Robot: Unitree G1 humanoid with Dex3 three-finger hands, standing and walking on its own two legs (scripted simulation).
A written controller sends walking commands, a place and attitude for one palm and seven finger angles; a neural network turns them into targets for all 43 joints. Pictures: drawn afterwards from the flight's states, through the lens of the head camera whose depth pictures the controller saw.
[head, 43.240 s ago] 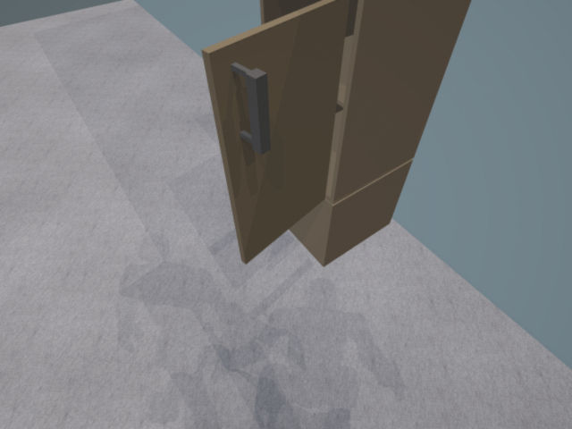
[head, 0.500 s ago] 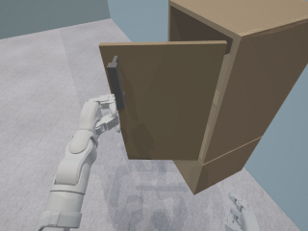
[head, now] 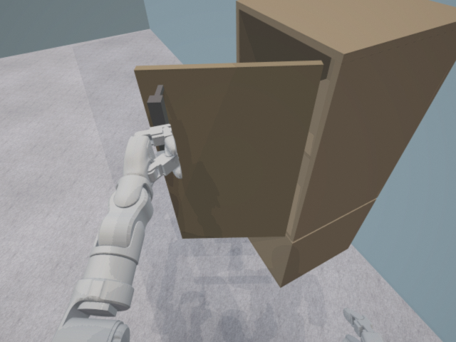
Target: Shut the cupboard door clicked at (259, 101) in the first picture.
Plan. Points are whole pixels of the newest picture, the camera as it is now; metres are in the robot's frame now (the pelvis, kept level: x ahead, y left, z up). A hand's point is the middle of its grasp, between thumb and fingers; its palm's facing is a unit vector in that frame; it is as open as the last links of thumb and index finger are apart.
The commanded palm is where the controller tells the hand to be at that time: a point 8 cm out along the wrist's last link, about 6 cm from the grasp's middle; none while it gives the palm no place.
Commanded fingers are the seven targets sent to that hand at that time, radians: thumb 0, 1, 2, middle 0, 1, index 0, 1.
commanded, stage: bring the fist close to the handle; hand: left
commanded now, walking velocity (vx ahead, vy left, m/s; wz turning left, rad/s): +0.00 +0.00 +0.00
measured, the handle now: (165, 125) +0.48 +0.16 +0.15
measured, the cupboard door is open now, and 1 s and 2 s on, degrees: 63 52 38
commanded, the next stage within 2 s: push the door shut along its arc in 0.12 s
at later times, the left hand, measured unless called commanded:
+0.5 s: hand (183, 149) +0.40 +0.11 +0.15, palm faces -0.02 -1.00 -0.01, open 3.1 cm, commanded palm +0.39 +0.16 +0.15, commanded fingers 0.00 0.90 0.90 -1.30 -1.50 -1.30 -1.50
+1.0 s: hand (193, 128) +0.46 +0.10 +0.15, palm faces -0.15 -0.99 -0.02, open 3.1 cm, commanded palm +0.46 +0.15 +0.15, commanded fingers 0.00 0.90 0.90 -1.30 -1.50 -1.30 -1.50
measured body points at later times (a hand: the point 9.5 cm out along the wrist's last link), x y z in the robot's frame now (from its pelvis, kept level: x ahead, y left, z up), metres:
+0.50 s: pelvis -0.01 +0.01 +0.00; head -0.01 +0.00 +0.45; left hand +0.40 +0.16 +0.16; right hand +0.13 -0.22 -0.10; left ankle -0.01 +0.14 -0.73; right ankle +0.00 -0.12 -0.73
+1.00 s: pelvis -0.01 +0.01 -0.01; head +0.03 +0.00 +0.44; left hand +0.47 +0.15 +0.16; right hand +0.04 -0.26 -0.13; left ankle -0.01 +0.14 -0.73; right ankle +0.00 -0.12 -0.73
